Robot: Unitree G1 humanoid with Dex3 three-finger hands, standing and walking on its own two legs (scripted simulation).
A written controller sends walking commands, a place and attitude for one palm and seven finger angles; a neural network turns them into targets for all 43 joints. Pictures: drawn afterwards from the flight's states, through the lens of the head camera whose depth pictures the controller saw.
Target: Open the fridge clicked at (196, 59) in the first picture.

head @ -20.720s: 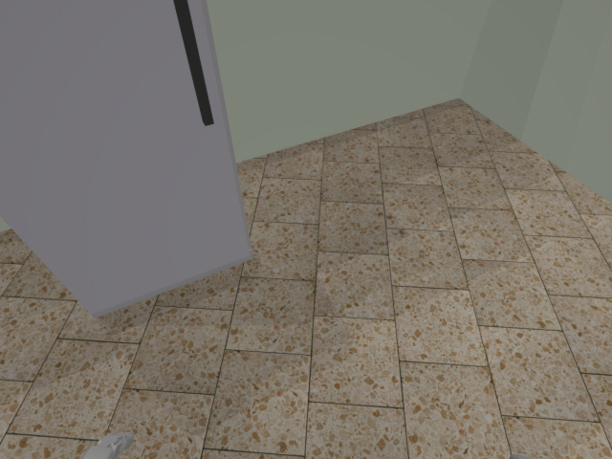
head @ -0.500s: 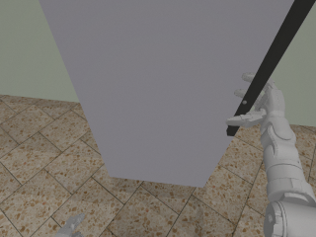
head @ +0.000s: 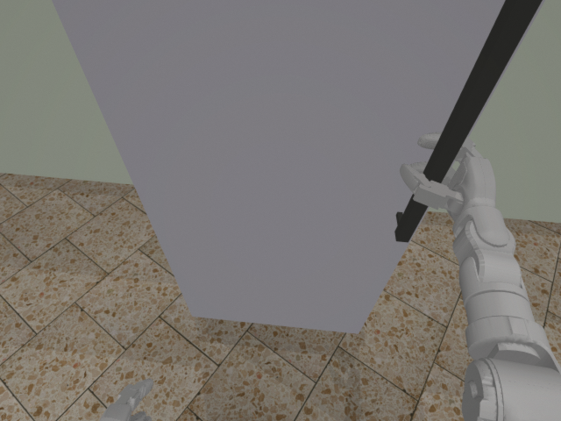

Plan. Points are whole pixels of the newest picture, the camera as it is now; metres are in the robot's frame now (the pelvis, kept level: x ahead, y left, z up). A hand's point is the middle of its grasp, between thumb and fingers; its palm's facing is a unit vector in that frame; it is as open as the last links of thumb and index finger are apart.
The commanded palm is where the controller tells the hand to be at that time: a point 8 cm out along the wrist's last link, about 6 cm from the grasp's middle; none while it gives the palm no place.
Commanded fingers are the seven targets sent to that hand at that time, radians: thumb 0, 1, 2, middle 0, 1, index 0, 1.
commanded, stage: grip the handle and tug to test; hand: right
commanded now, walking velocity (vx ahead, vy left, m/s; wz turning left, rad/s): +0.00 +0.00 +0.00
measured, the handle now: (453, 119) +0.48 -0.19 +0.21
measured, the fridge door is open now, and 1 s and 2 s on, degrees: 0 0 15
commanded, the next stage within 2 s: pull the door a little, standing still in 0.86 s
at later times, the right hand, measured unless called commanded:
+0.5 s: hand (423, 181) +0.43 -0.16 +0.13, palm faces +0.05 +1.00 +0.00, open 5.5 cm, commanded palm +0.39 -0.20 +0.14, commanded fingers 0.00 -0.90 -0.90 0.45 1.40 0.45 1.40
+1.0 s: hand (424, 186) +0.42 -0.16 +0.14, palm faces +0.04 +1.00 +0.00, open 5.9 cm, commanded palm +0.38 -0.20 +0.14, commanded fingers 0.00 -0.90 -0.90 0.45 1.40 0.45 1.40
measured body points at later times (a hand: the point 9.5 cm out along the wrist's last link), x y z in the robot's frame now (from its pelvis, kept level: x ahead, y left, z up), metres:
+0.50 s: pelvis +0.00 +0.01 +0.00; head +0.03 +0.01 +0.45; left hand +0.11 +0.26 -0.11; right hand +0.42 -0.22 +0.14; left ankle +0.02 +0.11 -0.73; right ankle -0.02 -0.09 -0.73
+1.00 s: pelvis +0.04 +0.00 +0.01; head +0.05 +0.02 +0.46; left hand +0.16 +0.26 -0.09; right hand +0.41 -0.21 +0.14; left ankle +0.02 +0.11 -0.73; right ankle -0.02 -0.09 -0.73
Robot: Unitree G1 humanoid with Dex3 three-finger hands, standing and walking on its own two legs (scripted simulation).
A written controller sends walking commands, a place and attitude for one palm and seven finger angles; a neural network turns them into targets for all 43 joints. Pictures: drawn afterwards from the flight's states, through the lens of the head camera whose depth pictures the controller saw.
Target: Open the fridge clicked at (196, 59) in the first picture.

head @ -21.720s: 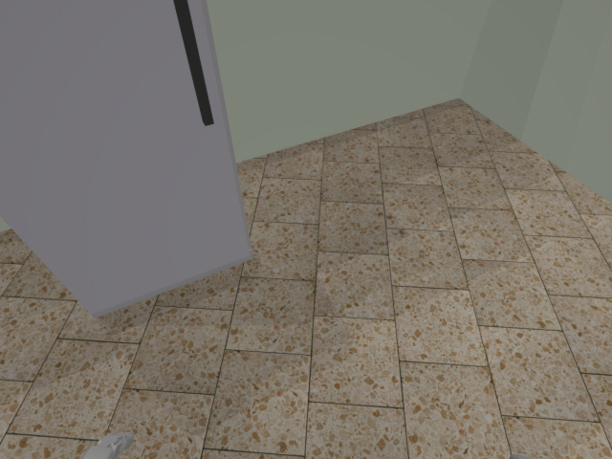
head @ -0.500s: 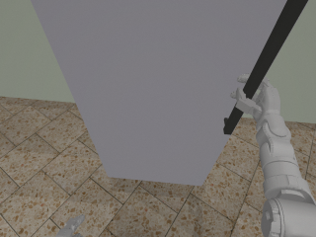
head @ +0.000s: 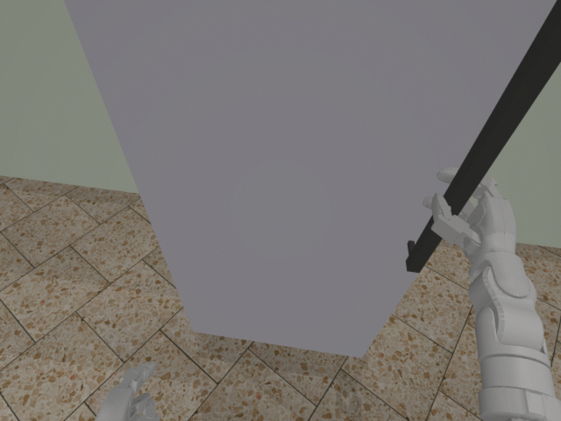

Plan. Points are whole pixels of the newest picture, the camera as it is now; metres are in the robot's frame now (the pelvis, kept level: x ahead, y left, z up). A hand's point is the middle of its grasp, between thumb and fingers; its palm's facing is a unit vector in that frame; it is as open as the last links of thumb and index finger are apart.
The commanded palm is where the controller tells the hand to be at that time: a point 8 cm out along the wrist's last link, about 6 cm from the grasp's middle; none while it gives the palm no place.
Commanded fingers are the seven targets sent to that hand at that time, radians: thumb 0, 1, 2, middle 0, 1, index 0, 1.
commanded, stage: pull the door a little, standing still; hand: right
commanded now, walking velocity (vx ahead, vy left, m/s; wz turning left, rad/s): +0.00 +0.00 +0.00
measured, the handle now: (473, 153) +0.43 -0.21 +0.20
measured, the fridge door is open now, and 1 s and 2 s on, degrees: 0 15 48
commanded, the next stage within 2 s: walk backward, drawing the door open in 0.42 s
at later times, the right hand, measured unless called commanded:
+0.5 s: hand (443, 241) +0.33 -0.18 +0.13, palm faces +0.06 +1.00 +0.00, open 6.2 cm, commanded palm +0.26 -0.22 +0.13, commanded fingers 0.00 -0.90 -0.90 0.45 1.40 0.45 1.40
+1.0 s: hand (434, 298) +0.25 -0.15 +0.12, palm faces +0.21 +0.95 -0.24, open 6.5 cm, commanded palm +0.21 -0.19 +0.13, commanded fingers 0.00 -0.90 -0.90 0.45 1.40 0.45 1.40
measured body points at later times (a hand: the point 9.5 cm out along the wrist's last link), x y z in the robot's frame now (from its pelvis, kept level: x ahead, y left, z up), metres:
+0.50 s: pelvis +0.04 -0.01 +0.01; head +0.04 +0.00 +0.46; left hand +0.19 +0.22 -0.08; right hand +0.32 -0.23 +0.14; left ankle -0.01 +0.10 -0.73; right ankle -0.06 -0.10 -0.72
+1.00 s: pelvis +0.02 +0.01 +0.00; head +0.05 +0.05 +0.45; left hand +0.22 +0.21 -0.10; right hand +0.24 -0.20 +0.14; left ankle +0.02 +0.08 -0.74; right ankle -0.03 -0.11 -0.68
